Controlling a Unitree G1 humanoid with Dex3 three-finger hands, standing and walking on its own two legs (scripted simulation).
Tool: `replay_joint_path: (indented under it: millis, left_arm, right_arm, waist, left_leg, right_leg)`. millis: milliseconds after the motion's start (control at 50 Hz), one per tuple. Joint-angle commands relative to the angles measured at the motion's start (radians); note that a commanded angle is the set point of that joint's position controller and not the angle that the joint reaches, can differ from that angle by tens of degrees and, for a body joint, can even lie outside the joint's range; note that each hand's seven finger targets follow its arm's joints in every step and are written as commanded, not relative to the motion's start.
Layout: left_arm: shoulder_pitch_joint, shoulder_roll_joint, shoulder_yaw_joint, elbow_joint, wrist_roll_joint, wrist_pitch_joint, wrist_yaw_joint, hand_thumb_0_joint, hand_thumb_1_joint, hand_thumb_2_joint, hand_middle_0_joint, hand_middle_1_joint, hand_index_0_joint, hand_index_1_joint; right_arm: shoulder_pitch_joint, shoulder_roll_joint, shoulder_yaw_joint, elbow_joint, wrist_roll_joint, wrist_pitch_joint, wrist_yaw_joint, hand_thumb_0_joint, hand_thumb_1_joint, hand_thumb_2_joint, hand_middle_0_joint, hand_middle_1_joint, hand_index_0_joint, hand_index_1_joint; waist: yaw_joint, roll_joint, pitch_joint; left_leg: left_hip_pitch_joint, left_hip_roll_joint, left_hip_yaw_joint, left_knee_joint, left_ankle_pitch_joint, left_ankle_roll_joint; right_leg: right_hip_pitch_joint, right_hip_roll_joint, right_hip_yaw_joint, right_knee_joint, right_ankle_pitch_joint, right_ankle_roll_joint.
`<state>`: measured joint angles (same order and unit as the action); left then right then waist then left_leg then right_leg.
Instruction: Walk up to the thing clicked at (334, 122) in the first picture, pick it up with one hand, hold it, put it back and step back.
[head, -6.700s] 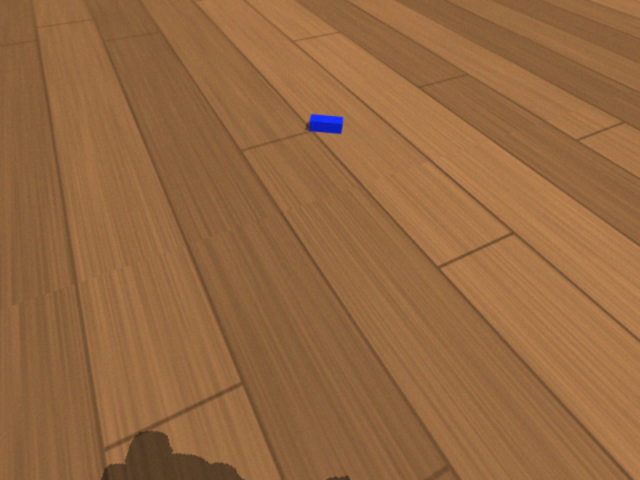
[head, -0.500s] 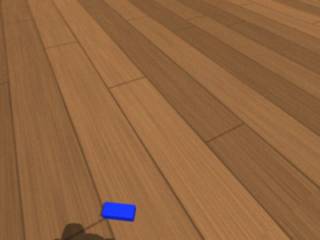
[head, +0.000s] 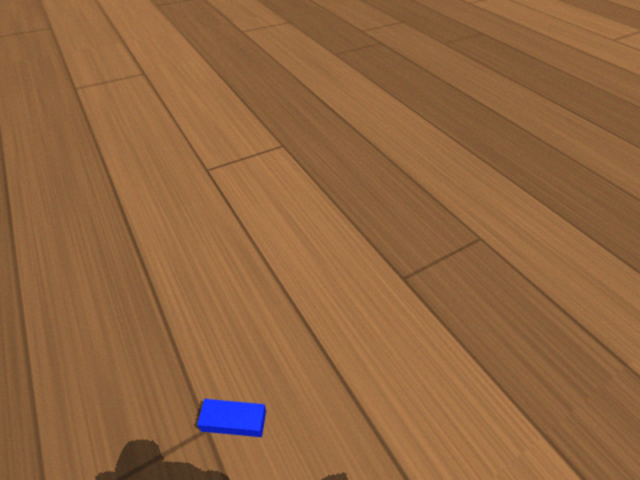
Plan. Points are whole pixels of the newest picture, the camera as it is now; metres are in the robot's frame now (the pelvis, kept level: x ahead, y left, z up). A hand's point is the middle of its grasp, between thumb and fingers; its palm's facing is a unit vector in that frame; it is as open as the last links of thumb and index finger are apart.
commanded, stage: stand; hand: left
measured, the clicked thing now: (232, 417) +0.44 +0.24 -0.75
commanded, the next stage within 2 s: none
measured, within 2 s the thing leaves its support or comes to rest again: neither
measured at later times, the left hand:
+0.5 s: hand out of the picture +0.04 +0.25 -0.16, palm faces -0.02 -0.94 -0.34, open 7.4 cm
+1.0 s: hand out of the picture +0.07 +0.24 -0.16, palm faces -0.03 -0.94 -0.34, open 7.4 cm
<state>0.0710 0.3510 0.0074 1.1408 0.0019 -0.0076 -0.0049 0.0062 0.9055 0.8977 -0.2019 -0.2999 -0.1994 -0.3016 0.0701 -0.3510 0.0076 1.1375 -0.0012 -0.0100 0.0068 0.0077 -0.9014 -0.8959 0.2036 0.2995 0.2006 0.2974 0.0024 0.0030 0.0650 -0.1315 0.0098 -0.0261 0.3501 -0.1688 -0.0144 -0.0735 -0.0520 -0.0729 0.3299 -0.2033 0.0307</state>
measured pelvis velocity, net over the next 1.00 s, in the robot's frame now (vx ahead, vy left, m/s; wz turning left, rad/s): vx -0.01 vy -0.01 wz -0.01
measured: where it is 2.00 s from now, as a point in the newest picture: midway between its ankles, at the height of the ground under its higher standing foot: outside the picture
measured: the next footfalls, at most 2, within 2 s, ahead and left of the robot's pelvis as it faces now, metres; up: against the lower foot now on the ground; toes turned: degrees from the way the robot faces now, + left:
none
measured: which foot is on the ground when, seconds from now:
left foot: down 0.00-1.00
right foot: down 0.00-1.00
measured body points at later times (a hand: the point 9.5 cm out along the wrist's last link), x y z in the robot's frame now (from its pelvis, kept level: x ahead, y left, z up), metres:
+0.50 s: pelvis -0.02 -0.01 +0.00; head -0.01 -0.01 +0.45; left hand +0.05 +0.30 -0.13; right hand +0.05 -0.31 -0.14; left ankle +0.02 +0.13 -0.75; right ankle -0.01 -0.13 -0.75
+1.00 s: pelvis -0.01 -0.01 +0.00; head +0.00 -0.01 +0.45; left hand +0.07 +0.29 -0.13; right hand +0.06 -0.31 -0.13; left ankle +0.02 +0.13 -0.75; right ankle -0.01 -0.13 -0.75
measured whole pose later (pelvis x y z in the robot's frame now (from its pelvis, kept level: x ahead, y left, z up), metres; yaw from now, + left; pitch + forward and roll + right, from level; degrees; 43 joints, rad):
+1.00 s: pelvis -0.01 -0.01 +0.00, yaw -1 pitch -2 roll +0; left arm 0.11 0.35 0.00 1.13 0.00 -0.01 -0.01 0.01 0.91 0.90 -0.20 -0.30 -0.20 -0.30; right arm 0.11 -0.36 0.01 1.15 -0.01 -0.01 0.01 0.01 -0.90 -0.90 0.20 0.30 0.20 0.30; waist 0.00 0.01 0.04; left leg -0.14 0.03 -0.02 0.34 -0.15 -0.03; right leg -0.09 -0.04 -0.07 0.33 -0.19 0.02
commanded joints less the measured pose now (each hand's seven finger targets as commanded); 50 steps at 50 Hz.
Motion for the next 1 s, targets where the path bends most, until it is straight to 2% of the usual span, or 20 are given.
replay_joint_path:
  millis: [0,80,200,360,480,500,600,740,780,860,940,980]
  left_arm:
    - [-0.031,0.208,0.040,-0.049,0.006,-0.016,0.013,0.000,0.900,0.900,-0.200,-0.300,-0.200,-0.300]
    - [-0.032,0.210,0.037,-0.048,0.007,-0.018,0.012,0.000,0.900,0.900,-0.200,-0.300,-0.200,-0.300]
    - [-0.025,0.207,0.037,-0.041,0.009,-0.016,0.007,0.000,0.900,0.900,-0.200,-0.300,-0.200,-0.300]
    - [-0.013,0.214,0.036,-0.045,0.011,-0.017,0.007,0.000,0.900,0.900,-0.200,-0.300,-0.200,-0.300]
    - [0.004,0.214,0.034,-0.051,0.009,-0.019,0.007,0.000,0.900,0.900,-0.200,-0.300,-0.200,-0.300]
    - [0.003,0.211,0.033,-0.050,0.009,-0.019,0.007,0.000,0.900,0.900,-0.200,-0.300,-0.200,-0.300]
    - [0.010,0.218,0.034,-0.052,0.009,-0.018,0.008,0.000,0.900,0.900,-0.200,-0.300,-0.200,-0.300]
    - [0.015,0.215,0.033,-0.055,0.010,-0.016,0.008,0.000,0.900,0.900,-0.200,-0.300,-0.200,-0.300]
    - [0.012,0.219,0.033,-0.061,0.009,-0.018,0.008,0.000,0.900,0.900,-0.200,-0.300,-0.200,-0.300]
    - [0.016,0.217,0.033,-0.064,0.008,-0.024,0.010,0.000,0.900,0.900,-0.200,-0.300,-0.200,-0.300]
    - [0.014,0.213,0.032,-0.063,0.004,-0.023,0.011,0.000,0.900,0.900,-0.200,-0.300,-0.200,-0.300]
    - [0.012,0.216,0.034,-0.060,0.005,-0.020,0.010,0.000,0.900,0.900,-0.200,-0.300,-0.200,-0.300]
  right_arm:
    - [-0.047,-0.218,-0.040,-0.058,-0.001,-0.016,-0.018,0.000,-0.900,-0.900,0.200,0.300,0.200,0.300]
    - [-0.049,-0.215,-0.038,-0.056,-0.004,-0.017,-0.015,0.000,-0.900,-0.900,0.200,0.300,0.200,0.300]
    - [-0.042,-0.219,-0.038,-0.048,-0.007,-0.016,-0.012,0.000,-0.900,-0.900,0.200,0.300,0.200,0.300]
    - [-0.028,-0.214,-0.040,-0.047,-0.009,-0.015,-0.008,0.000,-0.900,-0.900,0.200,0.300,0.200,0.300]
    - [-0.023,-0.213,-0.039,-0.045,-0.008,-0.017,-0.009,0.000,-0.900,-0.900,0.200,0.300,0.200,0.300]
    - [-0.014,-0.215,-0.037,-0.041,-0.008,-0.016,-0.009,0.000,-0.900,-0.900,0.200,0.300,0.200,0.300]
    - [-0.006,-0.218,-0.037,-0.039,-0.007,-0.014,-0.010,0.000,-0.900,-0.900,0.200,0.300,0.200,0.300]
    - [-0.004,-0.220,-0.037,-0.041,-0.008,-0.012,-0.010,0.000,-0.900,-0.900,0.200,0.300,0.200,0.300]
    - [0.001,-0.218,-0.036,-0.041,-0.008,-0.013,-0.009,0.000,-0.900,-0.900,0.200,0.300,0.200,0.300]
    - [-0.007,-0.220,-0.036,-0.047,-0.007,-0.018,-0.011,0.000,-0.900,-0.900,0.200,0.300,0.200,0.300]
    - [-0.004,-0.219,-0.034,-0.044,-0.006,-0.018,-0.013,0.000,-0.900,-0.900,0.200,0.300,0.200,0.300]
    - [-0.004,-0.214,-0.031,-0.044,-0.007,-0.018,-0.014,0.000,-0.900,-0.900,0.200,0.300,0.200,0.300]
  waist:
    - [0.000,0.004,-0.110]
    - [-0.002,-0.004,-0.103]
    - [-0.005,0.008,-0.064]
    - [-0.007,-0.007,-0.054]
    - [-0.003,-0.003,-0.075]
    - [-0.007,0.010,-0.063]
    - [-0.004,-0.005,-0.069]
    - [-0.003,-0.007,-0.047]
    - [-0.003,-0.006,-0.058]
    - [-0.002,-0.009,-0.104]
    - [0.000,0.006,-0.102]
    - [-0.002,0.005,-0.083]
  left_leg:
    - [0.013,0.114,-0.081,-0.051,0.205,0.028]
    - [0.019,0.114,-0.080,-0.057,0.194,0.027]
    - [-0.019,0.107,-0.088,-0.087,0.033,0.027]
    - [-0.031,0.105,-0.093,-0.082,0.004,0.028]
    - [-0.016,0.110,-0.092,-0.073,0.058,0.028]
    - [-0.024,0.105,-0.088,-0.076,0.028,0.026]
    - [-0.026,0.108,-0.089,-0.071,0.040,0.030]
    - [-0.034,0.104,-0.089,-0.072,0.006,0.027]
    - [-0.025,0.109,-0.087,-0.068,0.037,0.028]
    - [0.006,0.118,-0.082,-0.045,0.161,0.030]
    - [-0.001,0.121,-0.081,-0.052,0.175,0.028]
    - [-0.008,0.117,-0.078,-0.062,0.152,0.024]
  right_leg:
    - [0.025,-0.094,0.083,-0.060,0.136,-0.037]
    - [0.003,-0.095,0.085,-0.068,0.116,-0.038]
    - [-0.033,-0.092,0.095,-0.088,0.006,-0.038]
    - [-0.053,-0.092,0.105,-0.090,-0.040,-0.040]
    - [-0.046,-0.094,0.107,-0.080,0.014,-0.043]
    - [-0.055,-0.091,0.108,-0.083,-0.007,-0.042]
    - [-0.042,-0.095,0.112,-0.082,0.008,-0.044]
    - [-0.073,-0.088,0.110,-0.085,-0.052,-0.044]
    - [-0.062,-0.093,0.115,-0.086,-0.026,-0.046]
    - [-0.022,-0.098,0.108,-0.067,0.117,-0.042]
    - [-0.001,-0.097,0.102,-0.062,0.135,-0.041]
    - [-0.013,-0.094,0.103,-0.067,0.110,-0.041]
